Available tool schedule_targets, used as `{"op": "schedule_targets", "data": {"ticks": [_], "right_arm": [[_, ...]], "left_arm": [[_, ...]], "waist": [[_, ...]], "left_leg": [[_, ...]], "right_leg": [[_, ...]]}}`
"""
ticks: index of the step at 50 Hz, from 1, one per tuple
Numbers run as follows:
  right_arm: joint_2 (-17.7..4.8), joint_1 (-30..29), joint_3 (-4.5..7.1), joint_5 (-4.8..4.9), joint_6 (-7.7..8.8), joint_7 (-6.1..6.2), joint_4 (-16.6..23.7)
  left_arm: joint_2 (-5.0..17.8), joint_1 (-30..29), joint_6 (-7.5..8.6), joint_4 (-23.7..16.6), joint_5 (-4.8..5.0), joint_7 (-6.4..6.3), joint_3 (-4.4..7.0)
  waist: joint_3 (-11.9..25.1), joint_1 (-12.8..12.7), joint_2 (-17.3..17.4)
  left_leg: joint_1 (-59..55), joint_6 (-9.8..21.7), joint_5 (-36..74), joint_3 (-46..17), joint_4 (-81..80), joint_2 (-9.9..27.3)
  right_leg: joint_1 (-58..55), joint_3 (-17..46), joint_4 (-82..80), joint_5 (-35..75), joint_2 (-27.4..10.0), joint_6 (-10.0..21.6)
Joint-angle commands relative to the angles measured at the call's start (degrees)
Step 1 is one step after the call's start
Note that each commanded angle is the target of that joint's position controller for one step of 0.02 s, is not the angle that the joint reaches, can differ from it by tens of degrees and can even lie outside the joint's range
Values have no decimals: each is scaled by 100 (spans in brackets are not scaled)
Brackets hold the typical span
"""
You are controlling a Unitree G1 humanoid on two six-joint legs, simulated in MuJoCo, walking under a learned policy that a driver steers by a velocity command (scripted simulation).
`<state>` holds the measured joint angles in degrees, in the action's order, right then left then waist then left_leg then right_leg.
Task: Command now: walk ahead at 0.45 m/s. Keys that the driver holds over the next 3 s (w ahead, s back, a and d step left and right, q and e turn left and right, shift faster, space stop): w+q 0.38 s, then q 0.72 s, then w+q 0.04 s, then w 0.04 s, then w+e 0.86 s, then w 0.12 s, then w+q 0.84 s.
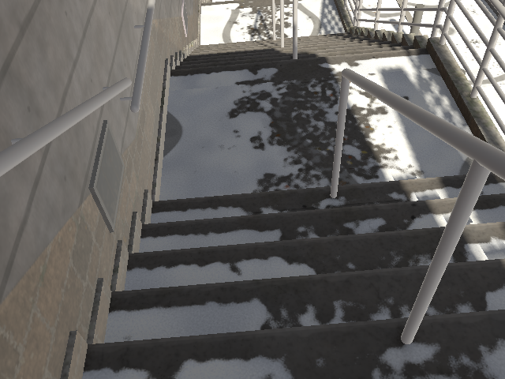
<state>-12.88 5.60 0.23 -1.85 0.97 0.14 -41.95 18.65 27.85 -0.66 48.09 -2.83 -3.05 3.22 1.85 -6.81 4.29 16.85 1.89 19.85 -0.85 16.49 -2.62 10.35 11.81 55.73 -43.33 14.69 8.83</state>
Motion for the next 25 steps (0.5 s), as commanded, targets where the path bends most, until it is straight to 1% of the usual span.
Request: {"op": "schedule_targets", "data": {"ticks": [1,2,3,4,5,6,7,8,9,10,11,12,13,14,15,16,17,18,19,20,21,22,23,24,25], "right_arm": [[-76,1166,79,-10,126,154,-481],[-362,2146,228,114,78,139,-723],[-571,3047,234,165,112,-12,-752],[-729,3124,273,185,145,-124,-677],[-662,3170,292,258,96,-155,-710],[-1225,2535,503,190,248,59,-493],[-808,2008,372,156,199,71,-575],[-595,1574,235,196,249,122,-448],[-505,1830,188,82,253,99,-599],[-670,2137,224,125,272,110,-725],[-911,2043,317,126,277,34,-710],[-884,1821,334,191,270,-27,-606],[-669,2187,317,259,336,-13,-733],[-594,2328,295,211,408,29,-689],[-424,2302,256,241,446,92,-739],[-383,2109,235,246,403,109,-686],[-478,2123,247,197,354,110,-678],[-580,2243,269,173,306,135,-680],[-540,2404,271,110,235,182,-719],[-493,2557,249,75,147,261,-755],[-623,2534,305,-6,93,332,-750],[-849,2549,356,-89,-29,327,-812],[-889,2716,383,-19,-96,349,-1019],[-696,2903,399,88,-117,266,-956],[-320,3614,371,354,-139,258,-699]], "left_arm": [[121,437,-24,188,70,32,-70],[236,-74,38,52,30,166,17],[124,-70,102,-131,157,181,18],[219,118,194,-226,163,145,-58],[228,-156,209,-220,-101,171,-106],[594,-1069,354,-728,-105,134,-27],[872,-1409,342,-521,-208,161,73],[701,-2128,326,-743,-113,265,27],[495,-2189,265,-590,-136,341,18],[21,-1724,155,-346,-132,417,-107],[-102,-956,106,19,-53,443,-88],[-146,-1034,114,-18,3,462,-81],[80,-1860,230,-297,62,480,-2],[235,-2445,326,-439,8,453,64],[148,-2700,394,-555,-71,430,-17],[-168,-2721,426,-581,-116,461,-76],[-393,-2745,430,-625,-1,503,-126],[-447,-2831,423,-717,116,515,-128],[-481,-2819,408,-762,204,520,-128],[-450,-2738,421,-760,251,474,-119],[-347,-2672,460,-688,233,399,-91],[-249,-1890,434,-532,257,245,-6],[-100,-820,416,-235,183,166,89],[195,-35,387,15,19,134,146],[380,233,431,-181,17,246,138]], "waist": [[-307,77,-236],[123,796,401],[836,1012,759],[1112,903,545],[802,990,47],[621,1093,734],[-105,712,-620],[-1043,526,-584],[-1045,648,-547],[-711,525,-205],[-330,290,86],[-391,206,227],[-659,574,152],[-680,813,-86],[-864,875,-163],[-627,963,-242],[-533,1058,-129],[-558,1177,82],[-648,1279,181],[-805,1324,224],[-816,1309,166],[-811,852,92],[-273,338,-145],[156,240,-734],[1203,568,-1594]], "left_leg": [[-1688,181,562,167,-1235,474],[-3340,518,636,-518,-587,893],[-5354,1095,2838,-1335,1802,1804],[-5972,1620,2207,-1781,2257,2293],[-5310,1882,836,-1840,1921,2217],[-4486,2441,-2196,-3412,1176,2940],[-2944,2237,-3676,-3231,585,2373],[-620,2055,-3182,-2864,114,1787],[148,1887,-2172,-2384,282,1209],[656,1754,-1187,-2055,460,1063],[1043,1655,-886,-1918,706,997],[1332,1587,-850,-1841,732,927],[566,1550,-1980,-2075,1120,686],[-90,1508,-2739,-2383,1434,684],[342,1294,-3478,-2204,1614,379],[932,1082,-3797,-1850,1902,119],[1166,995,-3809,-1791,1997,61],[1094,977,-3753,-1973,2191,126],[896,953,-3646,-2058,2383,158],[475,920,-3449,-2189,2688,128],[-120,866,-3313,-2286,3115,70],[-165,830,-2724,-2150,4187,-100],[286,690,-3238,-1565,5850,-380],[1712,579,-5918,-1106,7342,-601],[3289,349,-7952,-672,9710,-631]], "right_leg": [[936,165,1631,4243,-917,23],[2477,-388,3560,2343,-640,-138],[4521,-879,5458,-738,-605,-356],[5830,-798,5789,-466,-1102,-491],[6364,-870,5724,13,-1350,-574],[6648,147,4324,738,-1724,-794],[6284,-194,3022,1729,-1999,-871],[4855,-310,622,2951,-2092,-1165],[3728,-748,86,3603,-1904,-1209],[2668,-972,129,3993,-1741,-1109],[1907,-1088,774,4805,-1662,-962],[1667,-1104,758,4737,-1652,-859],[2734,-612,-58,6151,-1940,-728],[3348,-653,-470,6371,-1849,-685],[2979,-653,-1544,6988,-1816,-737],[1850,-846,-1963,7683,-1611,-734],[1199,-1032,-2218,7515,-1402,-775],[961,-912,-2329,7192,-1404,-832],[873,-750,-2647,6975,-1503,-883],[954,-574,-3151,6790,-1633,-902],[970,-500,-3787,6699,-1778,-916],[333,-384,-4574,6755,-1981,-875],[-1118,-890,-4587,7806,-2065,-984],[-2797,-710,-3764,7809,-2424,-907],[-4607,-181,-1021,11469,-3650,-623]]}}
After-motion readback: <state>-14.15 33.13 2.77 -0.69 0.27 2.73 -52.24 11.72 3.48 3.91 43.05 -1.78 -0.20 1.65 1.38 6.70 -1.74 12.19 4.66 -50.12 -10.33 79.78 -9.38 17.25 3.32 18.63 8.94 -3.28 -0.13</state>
